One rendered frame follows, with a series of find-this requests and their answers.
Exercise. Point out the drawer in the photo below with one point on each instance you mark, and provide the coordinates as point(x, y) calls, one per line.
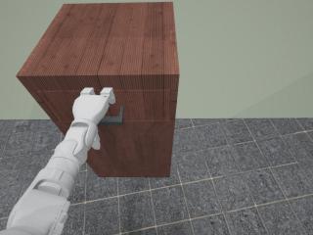
point(138, 104)

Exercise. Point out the robot left upper arm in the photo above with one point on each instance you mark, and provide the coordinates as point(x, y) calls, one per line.
point(41, 213)

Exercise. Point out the robot left hand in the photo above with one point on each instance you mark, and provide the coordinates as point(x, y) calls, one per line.
point(93, 107)

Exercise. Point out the cabinet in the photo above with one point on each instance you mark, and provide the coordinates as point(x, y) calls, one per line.
point(123, 46)

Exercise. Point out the handle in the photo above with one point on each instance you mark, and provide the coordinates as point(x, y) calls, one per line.
point(113, 121)

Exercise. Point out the left robot forearm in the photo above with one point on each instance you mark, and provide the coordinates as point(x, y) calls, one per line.
point(60, 172)

